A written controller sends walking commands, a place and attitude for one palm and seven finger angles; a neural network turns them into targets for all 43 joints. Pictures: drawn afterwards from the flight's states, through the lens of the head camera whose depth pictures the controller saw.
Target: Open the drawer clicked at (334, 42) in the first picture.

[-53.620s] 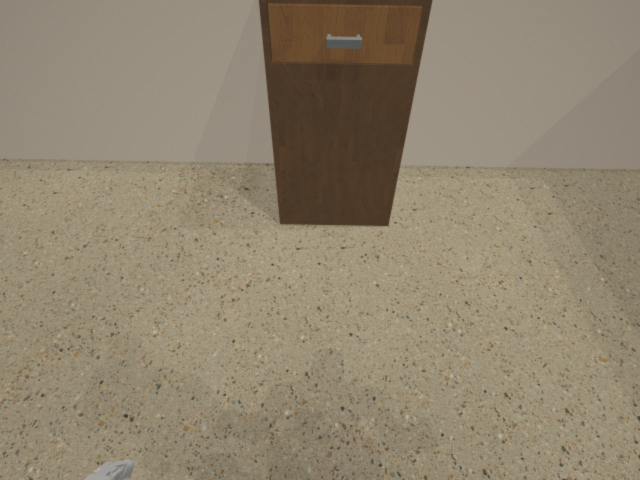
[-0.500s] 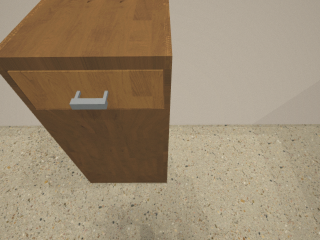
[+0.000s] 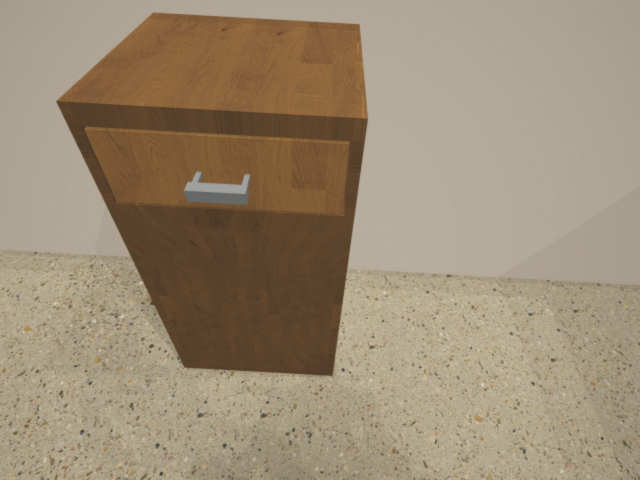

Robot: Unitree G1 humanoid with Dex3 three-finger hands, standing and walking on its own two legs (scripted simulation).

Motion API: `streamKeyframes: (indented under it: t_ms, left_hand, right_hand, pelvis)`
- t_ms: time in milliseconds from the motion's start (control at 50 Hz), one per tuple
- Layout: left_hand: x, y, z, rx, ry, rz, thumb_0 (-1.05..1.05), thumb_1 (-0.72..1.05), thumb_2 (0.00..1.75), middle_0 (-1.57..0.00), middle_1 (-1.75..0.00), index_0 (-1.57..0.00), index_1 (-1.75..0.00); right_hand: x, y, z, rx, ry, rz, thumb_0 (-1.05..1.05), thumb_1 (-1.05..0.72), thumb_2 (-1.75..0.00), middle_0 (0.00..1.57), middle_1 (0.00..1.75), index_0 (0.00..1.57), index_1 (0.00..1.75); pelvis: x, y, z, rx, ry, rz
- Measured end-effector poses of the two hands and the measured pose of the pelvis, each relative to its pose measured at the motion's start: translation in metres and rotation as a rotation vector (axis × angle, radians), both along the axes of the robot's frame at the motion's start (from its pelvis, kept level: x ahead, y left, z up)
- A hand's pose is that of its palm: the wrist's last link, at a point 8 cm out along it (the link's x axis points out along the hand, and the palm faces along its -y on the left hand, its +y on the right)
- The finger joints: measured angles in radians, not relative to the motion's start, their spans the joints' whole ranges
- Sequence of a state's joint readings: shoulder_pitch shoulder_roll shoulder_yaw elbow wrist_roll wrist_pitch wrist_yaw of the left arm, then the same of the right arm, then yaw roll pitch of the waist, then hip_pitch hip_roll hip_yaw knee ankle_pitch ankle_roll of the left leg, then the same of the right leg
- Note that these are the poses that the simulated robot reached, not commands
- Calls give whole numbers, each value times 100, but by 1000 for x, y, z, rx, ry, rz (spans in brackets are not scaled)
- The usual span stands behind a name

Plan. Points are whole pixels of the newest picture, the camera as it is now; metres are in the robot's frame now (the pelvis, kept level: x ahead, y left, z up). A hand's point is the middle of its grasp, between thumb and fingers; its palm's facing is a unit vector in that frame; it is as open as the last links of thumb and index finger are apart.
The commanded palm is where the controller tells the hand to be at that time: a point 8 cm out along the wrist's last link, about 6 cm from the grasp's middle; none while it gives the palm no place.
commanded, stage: come to a stop and stand still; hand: left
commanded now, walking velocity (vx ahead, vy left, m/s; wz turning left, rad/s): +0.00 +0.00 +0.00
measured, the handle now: (219, 185) +0.57 +0.22 +0.04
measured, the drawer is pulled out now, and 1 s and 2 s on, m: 0.00 0.00 0.00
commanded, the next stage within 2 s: look again from close up in 0.34 s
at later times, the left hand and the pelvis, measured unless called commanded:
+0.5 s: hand out of the picture -0.05 +0.15 -0.18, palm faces +0.07 -0.99 -0.12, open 7.4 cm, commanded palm none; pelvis -0.02 +0.01 +0.00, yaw +1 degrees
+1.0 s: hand out of the picture -0.14 +0.15 -0.18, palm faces +0.17 -0.97 -0.15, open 7.4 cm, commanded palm none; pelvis -0.06 +0.01 +0.00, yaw +4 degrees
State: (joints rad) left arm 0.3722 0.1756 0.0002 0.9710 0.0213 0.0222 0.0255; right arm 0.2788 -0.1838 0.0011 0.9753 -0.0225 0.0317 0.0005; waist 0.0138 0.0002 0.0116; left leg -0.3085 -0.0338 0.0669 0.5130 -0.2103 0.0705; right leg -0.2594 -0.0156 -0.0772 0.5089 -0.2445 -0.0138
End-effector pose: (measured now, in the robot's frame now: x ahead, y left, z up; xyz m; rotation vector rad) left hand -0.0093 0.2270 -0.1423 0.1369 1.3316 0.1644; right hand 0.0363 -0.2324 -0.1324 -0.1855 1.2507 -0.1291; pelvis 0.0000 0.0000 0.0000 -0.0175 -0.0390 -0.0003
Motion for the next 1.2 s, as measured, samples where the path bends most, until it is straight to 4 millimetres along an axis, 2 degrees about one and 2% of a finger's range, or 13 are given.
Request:
streamKeyframes:
  t_ms: [60, 120, 200, 280, 480, 740, 820, 900, 980, 1040, 1120, 1200]
  left_hand:
    - [-21, -2, -4, -15, 54, 13, 0, 91, 90, -20, -30, -20, -30]
    - [-32, -5, -8, -33, 86, 19, 0, 91, 90, -20, -30, -20, -30]
    - [-37, -10, -9, -54, 90, 23, 0, 91, 90, -20, -30, -20, -30]
    - [-38, -15, -9, -68, 76, 30, 0, 91, 90, -20, -30, -20, -30]
    - [-47, -22, -8, -78, 67, 43, 0, 91, 90, -20, -30, -20, -30]
    - [-71, -19, -8, -80, 85, 70, 0, 91, 90, -19, -30, -20, -30]
    - [-88, -19, -8, -72, 94, 92, 0, 91, 90, -19, -30, -20, -30]
    - [-115, -23, -7, -60, 114, 132, 0, 91, 90, -19, -30, -20, -30]
    - [-140, -27, -10, -65, 160, 165, 0, 91, 90, -19, -30, -20, -30]
    - [-135, -22, -20, -70, 155, 140, 0, 91, 90, -20, -30, -20, -30]
    - [-106, -7, -35, -83, 47, 108, 0, 91, 90, -20, -30, -20, -30]
    - [-79, 10, -20, -65, -22, 59, 1, 92, 90, -20, -30, -20, -30]
  right_hand:
    - [-19, 1, -1, -6, 36, -17, 0, -91, -90, 20, 29, 20, 30]
    - [-38, 4, -1, -9, 77, -35, 0, -91, -90, 20, 29, 20, 30]
    - [-59, 11, 0, -4, 132, -48, 0, -91, -90, 20, 29, 20, 30]
    - [-70, 18, -2, 7, 160, -50, 0, -91, -90, 20, 29, 20, 30]
    - [-60, 30, -6, 35, 112, -43, 0, -91, -90, 20, 29, 20, 30]
    - [-66, 26, -4, 17, 102, -33, 1, -91, -90, 20, 29, 20, 30]
    - [-67, 25, -8, 21, 100, -20, 0, -91, -90, 20, 29, 20, 30]
    - [-63, 21, -13, 25, 84, 5, 1, -91, -90, 20, 29, 20, 30]
    - [-62, 16, -8, 13, 57, 1, 1, -92, -90, 20, 29, 20, 30]
    - [-77, 15, -3, -3, 24, -32, 1, -92, -90, 20, 29, 20, 30]
    - [-118, 23, -7, -33, 57, -49, 0, -92, -90, 20, 29, 20, 30]
    - [-166, 40, -3, -15, 149, -92, 0, -91, -90, 20, 29, 20, 30]
  pelvis:
    - [-3, 0, 0, -6, -1, 4]
    - [-4, 2, 0, -12, -4, 5]
    - [-6, 4, 2, -15, -4, 6]
    - [-10, 6, 2, -11, -5, 10]
    - [-19, 8, 3, -9, -10, 14]
    - [-35, 11, 3, -8, -12, 22]
    - [-43, 10, 1, -1, -22, 26]
    - [-52, 8, -2, 6, -40, 39]
    - [-62, 8, -1, 2, -33, 62]
    - [-68, 9, -4, 5, -18, 61]
    - [-81, 18, -13, -2, -4, 52]
    - [-87, 23, -3, 4, -9, 23]
